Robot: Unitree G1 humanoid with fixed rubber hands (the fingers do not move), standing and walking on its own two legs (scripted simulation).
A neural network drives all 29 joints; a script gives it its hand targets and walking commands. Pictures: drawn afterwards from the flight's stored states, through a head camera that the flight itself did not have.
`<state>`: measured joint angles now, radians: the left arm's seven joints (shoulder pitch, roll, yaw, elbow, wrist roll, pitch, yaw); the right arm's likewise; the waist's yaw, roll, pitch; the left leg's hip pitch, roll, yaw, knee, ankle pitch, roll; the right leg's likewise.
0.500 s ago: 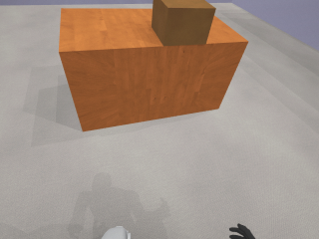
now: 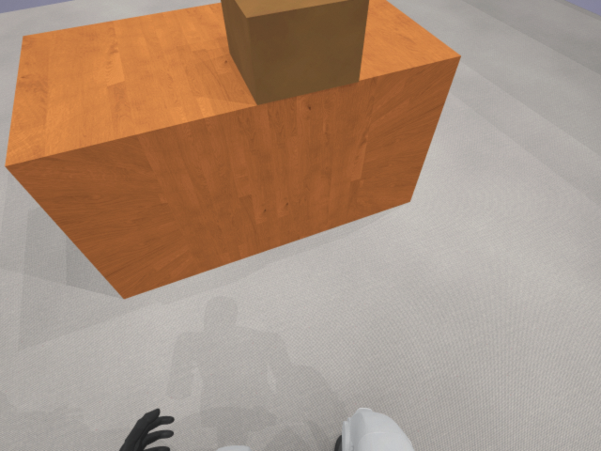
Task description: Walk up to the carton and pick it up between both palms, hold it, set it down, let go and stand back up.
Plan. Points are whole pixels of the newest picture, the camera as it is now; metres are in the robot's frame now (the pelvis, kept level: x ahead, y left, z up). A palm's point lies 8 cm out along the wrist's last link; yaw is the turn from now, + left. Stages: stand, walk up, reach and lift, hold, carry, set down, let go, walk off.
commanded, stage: walk up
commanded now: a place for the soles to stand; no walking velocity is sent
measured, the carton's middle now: (289, 28) +1.07 +0.01 +0.03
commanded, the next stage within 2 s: none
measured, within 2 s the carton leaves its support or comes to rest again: neither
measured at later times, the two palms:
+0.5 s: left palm (124, 375) +0.24 +0.28 -0.13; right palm (427, 314) +0.31 -0.20 -0.08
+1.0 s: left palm (184, 249) +0.45 +0.21 -0.08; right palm (440, 227) +0.50 -0.28 -0.11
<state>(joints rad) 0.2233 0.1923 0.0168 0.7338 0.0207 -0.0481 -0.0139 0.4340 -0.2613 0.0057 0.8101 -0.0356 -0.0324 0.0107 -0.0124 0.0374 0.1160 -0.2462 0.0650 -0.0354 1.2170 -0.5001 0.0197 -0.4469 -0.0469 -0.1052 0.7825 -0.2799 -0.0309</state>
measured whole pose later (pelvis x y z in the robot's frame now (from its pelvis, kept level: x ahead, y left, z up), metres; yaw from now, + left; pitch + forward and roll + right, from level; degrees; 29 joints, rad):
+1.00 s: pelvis +0.42 -0.04 +0.02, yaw +4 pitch -4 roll +0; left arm 0.36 0.19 0.01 0.76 0.02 -0.06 0.00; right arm 0.34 -0.28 -0.01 0.77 -0.05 -0.03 0.02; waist 0.03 0.07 0.08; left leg -0.47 0.05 0.01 1.19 -0.47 -0.01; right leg -0.27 -0.04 -0.10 0.66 -0.32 -0.02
